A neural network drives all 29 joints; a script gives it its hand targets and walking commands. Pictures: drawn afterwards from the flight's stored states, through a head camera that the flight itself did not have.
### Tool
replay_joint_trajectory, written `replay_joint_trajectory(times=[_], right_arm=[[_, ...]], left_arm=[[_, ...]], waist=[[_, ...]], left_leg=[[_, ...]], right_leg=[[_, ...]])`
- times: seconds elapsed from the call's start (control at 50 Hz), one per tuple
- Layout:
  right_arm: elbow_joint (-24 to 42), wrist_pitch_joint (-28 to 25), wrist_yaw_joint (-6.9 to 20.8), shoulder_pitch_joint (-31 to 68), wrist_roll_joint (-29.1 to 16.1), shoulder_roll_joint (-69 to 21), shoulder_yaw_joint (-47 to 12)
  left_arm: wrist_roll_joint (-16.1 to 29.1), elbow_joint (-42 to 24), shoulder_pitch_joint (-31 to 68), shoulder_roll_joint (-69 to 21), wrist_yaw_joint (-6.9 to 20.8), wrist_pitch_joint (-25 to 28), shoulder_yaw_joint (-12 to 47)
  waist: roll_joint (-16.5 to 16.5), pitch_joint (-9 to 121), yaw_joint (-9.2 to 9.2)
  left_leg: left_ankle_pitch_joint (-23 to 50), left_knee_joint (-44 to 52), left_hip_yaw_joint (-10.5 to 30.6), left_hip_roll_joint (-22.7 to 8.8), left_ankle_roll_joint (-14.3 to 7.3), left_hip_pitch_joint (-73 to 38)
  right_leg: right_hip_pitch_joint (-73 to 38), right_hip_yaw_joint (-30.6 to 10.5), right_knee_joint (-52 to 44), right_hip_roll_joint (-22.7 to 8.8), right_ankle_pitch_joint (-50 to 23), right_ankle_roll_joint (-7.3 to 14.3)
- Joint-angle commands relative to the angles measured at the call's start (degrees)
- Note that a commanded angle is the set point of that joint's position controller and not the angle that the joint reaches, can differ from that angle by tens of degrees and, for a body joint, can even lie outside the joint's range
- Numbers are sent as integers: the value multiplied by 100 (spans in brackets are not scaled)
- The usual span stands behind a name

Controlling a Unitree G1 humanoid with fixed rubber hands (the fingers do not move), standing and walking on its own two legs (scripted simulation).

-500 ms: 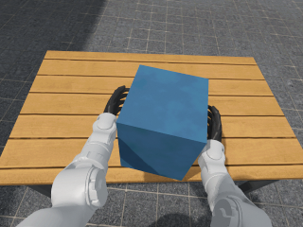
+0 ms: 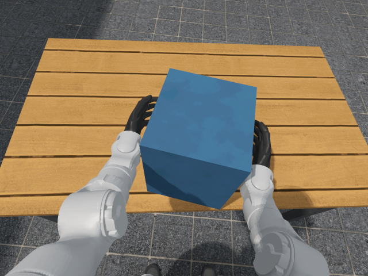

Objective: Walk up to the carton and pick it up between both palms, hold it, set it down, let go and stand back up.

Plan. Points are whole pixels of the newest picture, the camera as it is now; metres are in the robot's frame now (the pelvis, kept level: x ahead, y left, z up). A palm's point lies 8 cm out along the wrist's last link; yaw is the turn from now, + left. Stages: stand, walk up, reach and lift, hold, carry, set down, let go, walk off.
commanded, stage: set down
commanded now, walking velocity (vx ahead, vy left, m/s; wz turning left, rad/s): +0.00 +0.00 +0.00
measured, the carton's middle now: (196, 144) +0.40 -0.03 -0.04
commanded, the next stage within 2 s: none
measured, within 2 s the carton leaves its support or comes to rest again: rests again in 1.16 s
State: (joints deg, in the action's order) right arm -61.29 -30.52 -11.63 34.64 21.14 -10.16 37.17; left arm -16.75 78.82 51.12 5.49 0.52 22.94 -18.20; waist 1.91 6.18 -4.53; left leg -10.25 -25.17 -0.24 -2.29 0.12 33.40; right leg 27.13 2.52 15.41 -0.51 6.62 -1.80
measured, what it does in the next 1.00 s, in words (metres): stands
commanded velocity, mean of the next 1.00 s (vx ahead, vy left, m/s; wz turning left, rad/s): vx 0.00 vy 0.00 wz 0.00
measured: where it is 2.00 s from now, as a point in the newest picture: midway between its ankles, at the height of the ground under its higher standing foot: outside the picture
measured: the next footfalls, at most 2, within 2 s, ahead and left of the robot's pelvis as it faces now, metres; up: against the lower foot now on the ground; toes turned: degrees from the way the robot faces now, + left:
none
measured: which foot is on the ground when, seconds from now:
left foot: down 0.00-1.00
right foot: down 0.00-1.00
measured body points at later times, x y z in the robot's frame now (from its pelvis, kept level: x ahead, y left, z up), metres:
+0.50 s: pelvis -0.02 +0.00 -0.01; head +0.10 +0.04 +0.42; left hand +0.44 +0.12 -0.01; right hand +0.36 -0.17 -0.02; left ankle +0.00 +0.11 -0.74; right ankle -0.02 -0.15 -0.74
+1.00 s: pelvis -0.03 +0.01 -0.02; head +0.10 +0.05 +0.41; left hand +0.45 +0.11 -0.01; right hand +0.37 -0.17 -0.02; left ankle +0.00 +0.11 -0.74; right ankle -0.02 -0.15 -0.74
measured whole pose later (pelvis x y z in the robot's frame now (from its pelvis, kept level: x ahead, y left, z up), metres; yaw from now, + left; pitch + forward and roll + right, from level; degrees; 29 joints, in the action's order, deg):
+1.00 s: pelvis -0.03 +0.01 -0.02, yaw -1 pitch +25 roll -4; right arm -71.8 -33.9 -10.0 45.0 21.1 -5.2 39.0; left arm -15.9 85.1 58.4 8.3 -2.0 26.9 -19.4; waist -0.1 10.2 -7.0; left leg -11.7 -34.5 -0.5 -2.3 -1.1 48.0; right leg 42.1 1.9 25.3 -0.7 8.2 -2.6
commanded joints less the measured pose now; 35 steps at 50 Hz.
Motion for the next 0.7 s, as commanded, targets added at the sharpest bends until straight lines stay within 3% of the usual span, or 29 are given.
replay_joint_trajectory(times=[0.0,0.04,0.06,0.1,0.14,0.16,0.2,0.22,0.24,0.28,0.3,0.32,0.34,0.38,0.44,0.46,0.48,0.54,0.56,0.58,0.6,0.62,0.64,0.66,0.68], right_arm=[[-294,-359,933,3471,825,-2812,-1959],[-314,-409,901,3502,952,-2821,-1864],[-341,-432,877,3391,855,-2723,-1880],[-200,-357,939,3580,874,-2845,-1824],[-499,-332,894,3617,861,-3033,-1707],[-514,-324,910,3653,913,-2893,-1657],[-628,-256,889,3649,996,-2940,-1589],[-559,-267,901,3604,999,-2898,-1573],[-556,-257,894,3768,1048,-3008,-1507],[-678,-282,914,3510,992,-3070,-1648],[-651,-293,950,3587,966,-3023,-1653],[-669,-292,958,3529,980,-2985,-1639],[-574,-318,954,3611,954,-2884,-1553],[-759,-277,940,3557,966,-3066,-1606],[-886,-252,903,3589,1024,-2920,-1431],[-850,-201,902,3558,1050,-2977,-1498],[-882,-166,919,3646,1069,-3097,-1366],[-964,-128,948,3648,1136,-2759,-1176],[-1129,-160,976,3504,1101,-2509,-1120],[-904,-218,988,3635,1048,-2679,-1235],[-944,-186,954,3651,861,-2429,-1244],[-1145,-167,913,3437,1052,-2177,-1083],[-1116,-243,924,3416,1042,-2542,-1125],[-1164,-259,908,3497,807,-2266,-1231],[-1246,-181,877,3455,1004,-1862,-828]], left_arm=[[-432,-401,3064,-3606,601,506,1101],[-354,-398,3109,-3720,590,585,1250],[-329,-420,3041,-3718,590,563,1309],[-354,-154,3061,-3536,574,561,1079],[-345,71,3238,-3630,635,561,1118],[-391,33,3220,-3561,640,567,1062],[-454,333,3218,-3394,692,557,866],[-439,355,3158,-3417,706,566,888],[-400,292,3448,-3418,708,583,884],[-474,242,3135,-3499,654,637,940],[-397,190,3175,-3432,638,692,961],[-484,212,3192,-3423,639,689,884],[-428,421,3070,-3402,651,672,863],[-402,465,3204,-3330,686,679,779],[-414,619,3247,-3251,712,675,778],[-415,632,3237,-3139,720,700,606],[-394,492,3539,-3192,718,710,714],[-470,480,3539,-3020,646,704,617],[-474,531,3488,-2967,567,692,642],[-412,518,3460,-3111,547,687,659],[-321,509,3425,-2732,515,687,713],[-425,607,3363,-2519,510,699,447],[-457,486,3366,-2922,538,685,678],[-408,577,3134,-2662,480,662,690],[-562,726,3286,-2230,445,632,349]], waist=[[-1017,4206,-190],[-996,4519,-258],[-1145,4335,-354],[-945,4252,-107],[-893,4247,-274],[-899,3994,-337],[-895,3911,-173],[-1001,3887,-228],[-887,4020,-261],[-1063,4181,-210],[-1001,4454,-143],[-1101,4325,-206],[-944,4293,-240],[-897,4152,-213],[-834,3709,-322],[-756,3767,-230],[-936,3813,-323],[-1013,3830,-350],[-1218,3697,-388],[-1195,3917,-235],[-1127,3971,-281],[-1046,3733,-283],[-1226,3759,-410],[-1161,3687,-307],[-1124,3557,-317]], left_leg=[[3343,-428,-313,15,665,-2691],[3334,-549,-286,14,696,-2553],[3399,-518,-245,7,741,-2821],[2638,-493,-257,90,593,-2486],[2183,-383,-374,140,505,-2144],[1936,-368,-317,131,485,-2146],[1724,-400,-453,174,435,-1779],[1599,-252,-373,152,480,-1843],[1466,-254,-411,182,448,-1690],[2088,-430,-388,135,518,-2071],[2133,-515,-385,153,524,-2045],[2020,-487,-362,141,521,-2051],[1941,-507,-345,121,519,-2020],[1735,-480,-304,118,467,-1832],[1323,-476,-345,134,439,-1617],[1141,-429,-371,150,353,-1574],[1079,-380,-374,194,404,-1591],[855,-424,-292,90,423,-1854],[1046,-526,-291,100,489,-1904],[1066,-494,-342,82,472,-1906],[1181,-573,-288,107,481,-1909],[1111,-606,-290,113,460,-1828],[1272,-604,-299,130,511,-1935],[1267,-662,-320,136,483,-1819],[1259,-659,-196,106,492,-1927]], right_leg=[[-1063,418,373,297,-2494,312],[-911,444,457,310,-2485,355],[-716,501,387,314,-2397,332],[-701,375,363,283,-1894,346],[-814,330,508,226,-2064,294],[-693,343,506,237,-1725,273],[-837,294,614,154,-1859,265],[-883,302,529,176,-1706,285],[-826,298,570,166,-1652,245],[-724,337,633,194,-1933,274],[-694,317,667,218,-1905,306],[-579,320,668,199,-1746,281],[-602,386,634,238,-1792,274],[-477,379,689,235,-1566,234],[-311,368,741,200,-1242,276],[-452,273,739,150,-1250,260],[-445,359,701,162,-1163,275],[100,378,657,203,-604,319],[303,366,685,206,-562,373],[254,372,674,232,-577,377],[270,367,715,220,-773,351],[275,359,774,197,-684,350],[374,417,690,215,-737,350],[393,372,764,239,-796,360],[617,415,736,218,-560,352]])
